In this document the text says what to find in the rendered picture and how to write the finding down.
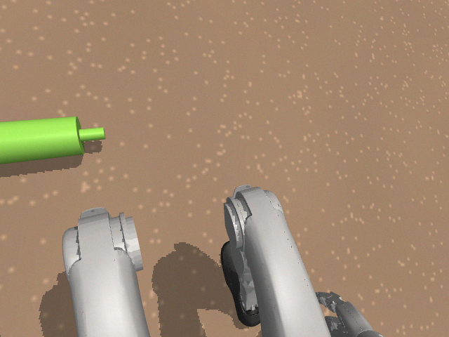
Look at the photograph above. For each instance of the right robot foot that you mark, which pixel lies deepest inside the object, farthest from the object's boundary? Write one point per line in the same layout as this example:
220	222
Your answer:
248	318

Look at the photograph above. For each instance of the bottle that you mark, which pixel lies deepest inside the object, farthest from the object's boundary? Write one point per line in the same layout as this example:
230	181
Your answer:
36	139

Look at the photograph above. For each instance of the right robot hand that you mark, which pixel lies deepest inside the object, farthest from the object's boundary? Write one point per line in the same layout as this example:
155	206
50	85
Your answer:
349	321

